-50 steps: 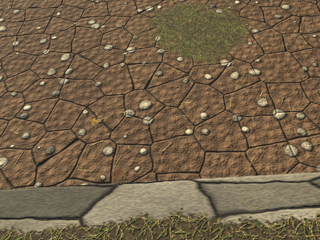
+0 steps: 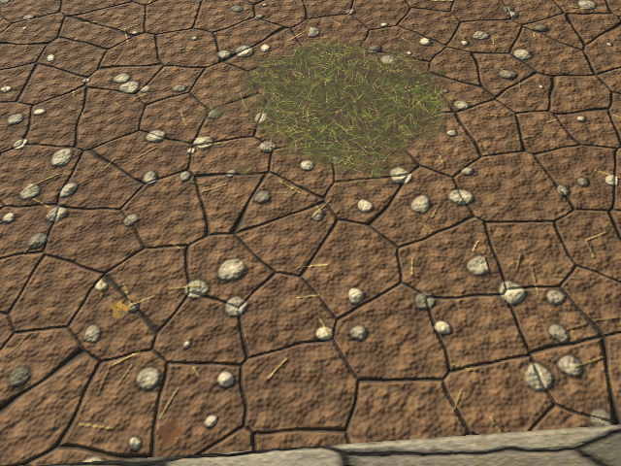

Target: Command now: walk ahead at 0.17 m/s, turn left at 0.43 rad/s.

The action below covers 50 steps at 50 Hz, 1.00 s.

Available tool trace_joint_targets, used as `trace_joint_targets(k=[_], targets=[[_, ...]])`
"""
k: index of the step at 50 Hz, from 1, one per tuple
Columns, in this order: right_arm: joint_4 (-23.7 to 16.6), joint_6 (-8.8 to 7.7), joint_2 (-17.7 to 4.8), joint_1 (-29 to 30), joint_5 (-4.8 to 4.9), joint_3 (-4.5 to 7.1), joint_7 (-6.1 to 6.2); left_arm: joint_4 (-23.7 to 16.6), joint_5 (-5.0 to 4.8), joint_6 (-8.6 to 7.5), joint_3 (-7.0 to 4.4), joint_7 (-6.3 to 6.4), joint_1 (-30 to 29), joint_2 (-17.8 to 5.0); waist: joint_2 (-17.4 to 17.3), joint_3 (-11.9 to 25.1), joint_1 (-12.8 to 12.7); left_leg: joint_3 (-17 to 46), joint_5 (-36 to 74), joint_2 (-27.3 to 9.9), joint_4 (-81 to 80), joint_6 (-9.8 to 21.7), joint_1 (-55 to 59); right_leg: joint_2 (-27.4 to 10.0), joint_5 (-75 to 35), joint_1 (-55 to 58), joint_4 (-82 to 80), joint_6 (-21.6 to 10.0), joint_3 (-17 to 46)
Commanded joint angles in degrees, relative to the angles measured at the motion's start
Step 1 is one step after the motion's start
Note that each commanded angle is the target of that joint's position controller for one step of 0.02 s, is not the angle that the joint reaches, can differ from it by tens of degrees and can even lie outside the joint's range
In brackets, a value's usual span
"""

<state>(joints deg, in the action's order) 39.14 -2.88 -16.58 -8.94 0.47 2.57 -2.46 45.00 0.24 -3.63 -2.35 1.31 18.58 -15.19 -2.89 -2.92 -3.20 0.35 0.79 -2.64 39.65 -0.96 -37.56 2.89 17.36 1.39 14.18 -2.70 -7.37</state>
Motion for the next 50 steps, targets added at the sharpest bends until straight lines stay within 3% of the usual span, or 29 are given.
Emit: trace_joint_targets(k=[1, 3, 4, 5, 6, 7, 8, 9, 10, 11, 12, 15, 18, 21, 23, 26, 27, 28, 29, 30, 31, 33, 35, 39, 43, 46, 48, 49, 50], targets=[[-5.89, -0.84, -3.35, 2.40, 0.04, 0.83, -1.75, -3.14, -0.82, 0.42, -2.92, 1.28, -2.56, -11.41, 7.71, 2.12, 1.89, -2.29, 0.20, 1.81, -4.65, 1.94, 6.83, -15.65, -47.59, -2.15, 3.61, -4.35, 1.41], [-5.43, -0.69, -5.77, -2.02, -0.23, 2.03, -2.16, -3.85, -1.17, 1.53, -3.33, 1.91, -4.13, -12.13, 7.99, 5.00, 4.61, -3.92, -4.57, 4.35, -5.32, 4.21, 11.62, -16.01, -55.93, -0.74, 12.14, -3.52, 0.95], [-4.49, -0.70, -7.75, -6.74, -0.23, 3.11, -1.83, -4.35, -1.15, 2.06, -3.29, 2.05, -4.57, -11.85, 6.81, 7.79, 6.94, -4.35, -3.73, 6.20, -7.99, 5.77, 17.67, -14.58, -55.83, -1.52, 20.38, -2.48, 0.17], [-3.81, -0.73, -9.86, -11.74, -0.34, 4.13, -0.78, -4.95, -1.10, 2.03, -2.86, 1.89, -4.32, -10.92, 3.69, 10.80, 9.86, -2.05, 5.09, 6.08, -13.64, 8.06, 27.28, -11.09, -47.65, -6.37, 32.55, 0.04, -0.98], [-4.84, -0.35, -14.46, -12.31, -0.51, 4.65, 0.57, -6.44, 1.73, 1.53, -0.98, 1.11, 0.91, -4.94, -9.95, 16.73, 5.90, 15.12, 32.02, -7.68, -8.38, 14.10, 44.10, -4.62, -0.53, -22.32, 51.28, 3.10, -0.68], [-7.45, -0.37, -16.47, -9.85, -1.68, 4.55, 0.81, -6.89, 1.65, 0.97, -0.07, -0.21, 6.13, -5.15, -12.79, 27.62, 3.30, 42.11, 29.77, -20.60, -12.60, 27.80, 55.23, 4.36, 25.06, -36.04, 68.57, 5.56, 9.85], [-8.79, 0.31, -12.34, -7.49, -1.00, 4.01, 0.80, -6.22, 0.23, 0.84, -1.50, -1.07, 1.75, -11.28, -2.01, 26.78, 7.01, 36.90, 17.41, -17.46, -16.58, 25.17, 50.85, 0.09, 18.80, -37.91, 69.87, 5.02, 15.78], [-8.94, 0.66, -10.24, -4.10, -0.26, 3.29, 1.07, -8.03, -0.80, 1.11, -1.56, -1.08, -3.28, -11.36, 0.43, 18.41, 6.11, 30.42, 9.38, -14.32, -18.17, 21.79, 43.18, -1.58, 13.89, -39.70, 66.90, 4.55, 14.50], [-8.79, 1.13, -8.69, -2.14, 0.46, 2.86, 1.32, -7.79, -0.29, 1.73, -1.43, -0.44, -4.51, -10.07, 4.88, 12.63, 4.40, 25.96, 4.01, -11.30, -19.81, 18.73, 35.09, -3.73, 10.87, -39.45, 62.14, 4.91, 13.82], [-9.01, 1.53, -8.34, -0.51, 0.54, 2.71, 1.58, -8.09, 0.09, 2.53, -1.64, 0.19, -4.85, -10.26, 3.76, 9.53, 3.12, 23.61, 1.46, -9.35, -21.14, 17.53, 28.26, -4.80, 8.86, -36.90, 57.61, 5.28, 13.84], [-9.12, 1.91, -8.69, 0.57, -0.16, 2.82, 1.67, -7.88, 0.12, 3.15, -1.68, 0.26, -4.08, -9.86, 1.53, 8.04, 1.80, 21.66, 0.41, -7.16, -22.39, 16.68, 22.63, -4.70, 7.74, -32.73, 54.53, 5.64, 13.06], [-8.75, 2.32, -9.93, 1.00, -0.87, 3.54, 2.40, -7.20, 0.60, 3.39, -1.08, 1.00, -2.87, -7.30, -1.57, 9.00, 1.52, 18.49, 6.65, -4.81, -21.83, 16.59, 18.81, -3.28, 6.38, -28.86, 45.30, 7.55, 11.39], [-8.66, 3.32, -10.72, 1.03, -0.30, 3.96, 3.49, -7.60, 0.45, 3.67, -0.96, 1.28, -5.02, -6.82, -2.35, 11.00, 2.56, 19.80, -2.33, -3.91, -21.19, 15.34, 19.05, -2.97, 2.36, -27.98, 39.28, 8.41, 12.42], [-8.85, 4.32, -10.69, 1.56, -0.28, 4.02, 3.93, -8.47, 0.08, 3.42, -1.16, 0.95, -7.54, -6.83, -4.72, 9.82, 3.58, 22.53, -13.89, -2.90, -21.66, 13.80, 17.66, -2.27, 0.22, -26.39, 33.60, 8.13, 12.86], [-8.78, 4.74, -10.56, 0.99, -0.31, 4.06, 3.88, -8.89, -0.18, 2.73, -1.36, 0.55, -8.36, -7.02, -5.99, 9.61, 4.30, 25.03, -14.79, -3.12, -20.72, 13.31, 19.11, -1.68, 1.11, -25.18, 29.40, 7.47, 12.99], [-8.86, 5.21, -10.00, 1.23, 0.54, 3.74, 3.87, -8.32, -0.92, 1.63, -2.01, -0.26, -5.15, -7.21, -6.75, 10.36, 2.15, 27.69, -29.59, -1.46, -19.57, 11.25, 17.41, -0.61, -1.07, -16.37, 16.38, 4.63, 10.84], [-8.62, 5.24, -8.89, 0.60, 0.86, 3.35, 3.94, -7.68, -0.90, 1.44, -2.54, -0.19, -2.82, -7.96, -5.22, 9.24, 0.82, 26.42, -35.26, 1.09, -17.14, 9.05, 12.53, -2.66, -1.12, -10.01, 10.52, 2.87, 11.39], [-8.57, 5.10, -5.30, -0.99, 0.74, 2.38, 3.90, -7.58, 0.00, 1.42, -3.40, 0.17, 1.14, -11.45, 3.83, 10.60, 0.30, 19.25, -39.98, 5.79, -2.77, 5.30, 4.79, -14.96, 8.67, -2.38, 5.20, -1.33, 22.84], [-11.44, 4.01, -5.05, 1.89, 1.11, 2.55, 3.64, -6.98, 2.12, 1.38, -4.56, -0.43, 1.77, -16.38, 18.59, 4.75, 0.60, 9.00, -34.55, 12.43, 9.87, 3.88, -8.17, -23.94, 21.96, -5.35, -2.75, -7.88, 42.00], [-11.47, 3.06, -8.98, 2.40, 0.31, 3.57, 3.51, -8.51, 2.57, 0.54, -4.30, -0.53, -2.64, -14.79, 15.85, 0.89, 2.00, 11.26, -28.66, 6.79, 16.80, 3.06, -10.21, -25.04, 24.06, -8.78, -3.79, -9.47, 43.34], [-10.08, 2.97, -10.44, 0.92, 0.28, 4.22, 3.25, -9.18, 1.33, 0.23, -3.59, 0.05, -5.19, -11.70, 13.50, 0.28, 3.05, 10.26, -24.04, 6.02, 19.70, 2.21, -10.73, -22.48, 21.57, -8.30, -3.13, -7.59, 37.55], [-7.88, 3.16, -8.86, -2.01, -0.17, 4.10, 2.96, -9.29, -0.30, 0.10, -2.85, 0.80, -5.30, -9.38, 11.26, 1.25, 2.80, 7.52, -18.53, 4.53, 25.83, -0.27, -10.74, -18.75, 14.39, -5.66, -2.76, -5.04, 29.05], [-8.00, 2.68, -6.13, -0.79, 0.17, 3.32, 2.43, -8.36, 0.17, -0.44, -2.41, 0.97, -2.01, -8.49, 10.23, 0.52, 1.25, 5.88, -14.26, 3.26, 28.82, -1.05, -10.35, -17.09, 8.88, -6.40, -4.01, -4.97, 23.11], [-8.80, 1.37, -3.85, 3.08, 0.63, 2.31, 2.07, -6.13, 0.38, -0.90, -2.56, 0.08, 3.00, -8.62, 10.15, -1.15, -1.14, 5.66, -10.01, 2.52, 19.63, -1.68, -10.69, -16.88, 3.51, -3.61, -5.90, -6.92, 18.57], [-9.82, 0.24, -1.92, 7.94, 0.48, 1.07, 0.84, -4.59, -0.77, -0.62, -3.24, -0.39, 2.94, -11.17, 11.21, -2.00, -2.07, 0.06, -8.00, 0.28, 4.38, -1.70, -2.02, -16.78, -4.04, -5.68, -6.47, -7.14, 13.56], [-10.04, -0.33, -2.29, 9.49, 1.06, 0.84, 0.02, -2.90, -1.69, -0.35, -3.58, -0.98, 4.99, -12.43, 11.69, -2.69, -2.74, -2.32, -11.48, 1.02, -2.87, 0.03, 5.18, -17.90, -6.19, -6.64, -5.25, -7.37, 12.47], [-10.00, -0.67, -3.51, 8.27, 1.38, 1.17, -0.25, -1.87, -2.36, 0.10, -3.83, -1.24, 5.19, -13.19, 12.22, -2.49, -1.07, -2.62, -13.10, 1.68, -7.36, 2.44, 9.67, -19.69, -8.99, -5.81, -3.52, -7.10, 13.26], [-8.94, -0.78, -4.36, 4.68, 1.32, 1.70, -0.17, -1.63, -2.59, 0.39, -3.82, -1.21, 4.10, -13.48, 11.68, -0.92, 1.84, -3.54, -11.37, 2.78, -10.73, 3.83, 15.71, -19.44, -15.36, -6.42, -0.15, -6.21, 12.13], [-6.64, -0.71, -6.46, -1.86, 1.16, 2.93, 0.22, -1.30, -2.52, 0.42, -3.39, -1.16, 4.18, -12.41, 9.65, 3.24, 5.23, -4.37, -10.12, 4.40, -13.07, 5.46, 26.09, -17.23, -25.30, -8.20, 7.79, -4.79, 9.26]])
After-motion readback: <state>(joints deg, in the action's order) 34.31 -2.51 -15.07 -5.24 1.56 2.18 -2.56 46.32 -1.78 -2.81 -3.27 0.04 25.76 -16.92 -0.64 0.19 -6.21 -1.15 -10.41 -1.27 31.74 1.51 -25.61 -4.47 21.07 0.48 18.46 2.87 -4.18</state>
